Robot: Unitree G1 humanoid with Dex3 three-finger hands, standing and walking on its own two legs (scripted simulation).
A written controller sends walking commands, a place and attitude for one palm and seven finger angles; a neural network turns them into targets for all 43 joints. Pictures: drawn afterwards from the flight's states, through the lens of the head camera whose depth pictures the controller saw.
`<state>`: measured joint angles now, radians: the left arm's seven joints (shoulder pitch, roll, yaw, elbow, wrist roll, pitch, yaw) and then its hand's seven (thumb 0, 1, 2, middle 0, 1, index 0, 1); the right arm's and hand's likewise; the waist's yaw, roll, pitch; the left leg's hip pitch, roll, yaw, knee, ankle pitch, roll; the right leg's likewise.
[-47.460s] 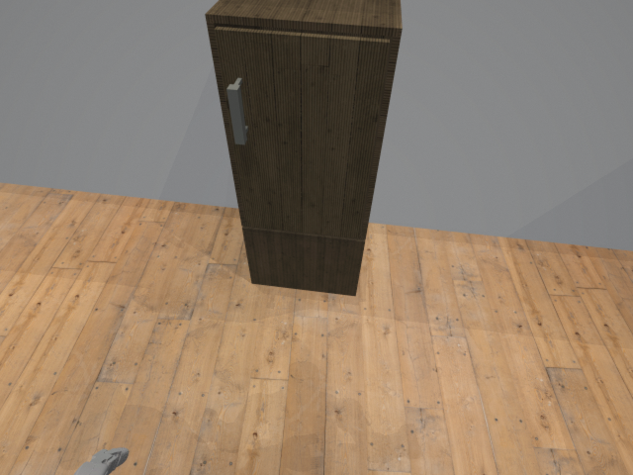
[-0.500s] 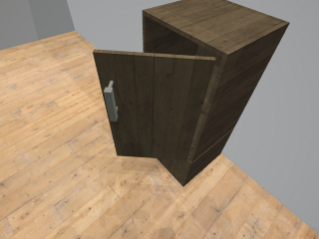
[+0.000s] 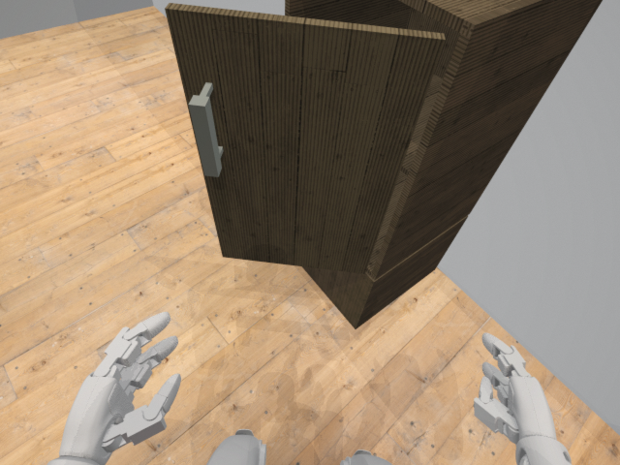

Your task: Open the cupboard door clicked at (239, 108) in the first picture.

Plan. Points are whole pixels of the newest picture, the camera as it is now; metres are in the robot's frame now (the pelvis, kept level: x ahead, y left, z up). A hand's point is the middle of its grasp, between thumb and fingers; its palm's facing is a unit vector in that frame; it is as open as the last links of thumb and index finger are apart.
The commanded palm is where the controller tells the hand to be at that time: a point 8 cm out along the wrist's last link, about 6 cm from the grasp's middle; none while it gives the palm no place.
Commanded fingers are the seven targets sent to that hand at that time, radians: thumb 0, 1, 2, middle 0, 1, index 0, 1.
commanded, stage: raise the hand with hooked fingers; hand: left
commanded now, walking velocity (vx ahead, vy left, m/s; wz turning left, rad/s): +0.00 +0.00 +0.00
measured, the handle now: (210, 131) +0.58 +0.21 +0.08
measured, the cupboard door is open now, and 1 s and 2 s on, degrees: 47 47 47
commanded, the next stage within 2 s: move the hooked fingers beside the handle in 1.68 s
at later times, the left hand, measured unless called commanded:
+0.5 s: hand (98, 341) +0.23 +0.25 +0.06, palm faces +0.07 -1.00 -0.07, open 11.6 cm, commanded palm +0.20 +0.30 +0.06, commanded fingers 0.00 -0.20 0.43 -0.28 -1.00 -0.28 -1.00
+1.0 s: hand (58, 304) +0.26 +0.31 +0.07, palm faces -0.01 -1.00 -0.05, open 13.9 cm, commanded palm +0.24 +0.36 +0.09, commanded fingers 0.00 -0.50 0.30 -0.30 -1.20 -0.30 -1.20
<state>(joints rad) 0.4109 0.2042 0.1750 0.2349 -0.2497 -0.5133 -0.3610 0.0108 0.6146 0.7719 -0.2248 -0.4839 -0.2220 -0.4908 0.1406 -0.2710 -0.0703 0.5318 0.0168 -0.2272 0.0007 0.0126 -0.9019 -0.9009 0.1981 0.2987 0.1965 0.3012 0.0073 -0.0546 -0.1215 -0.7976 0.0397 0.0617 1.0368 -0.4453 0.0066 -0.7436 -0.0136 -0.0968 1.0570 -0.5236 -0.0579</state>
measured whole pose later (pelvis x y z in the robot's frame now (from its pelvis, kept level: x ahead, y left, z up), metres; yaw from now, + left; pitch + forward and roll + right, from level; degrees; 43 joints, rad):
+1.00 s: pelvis +0.00 +0.05 +0.02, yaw +1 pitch +10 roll -4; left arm 0.07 0.39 0.35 0.29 -0.33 -0.24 -0.46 0.00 -0.47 0.31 -0.30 -1.18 -0.30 -1.18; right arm 0.25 -0.26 0.06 0.54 0.04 -0.22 -0.07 0.01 -0.90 -0.90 0.20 0.30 0.20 0.30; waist 0.01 0.02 -0.08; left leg -0.71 0.02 0.05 0.94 -0.41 0.07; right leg -0.61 -0.02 -0.11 0.87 -0.43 0.00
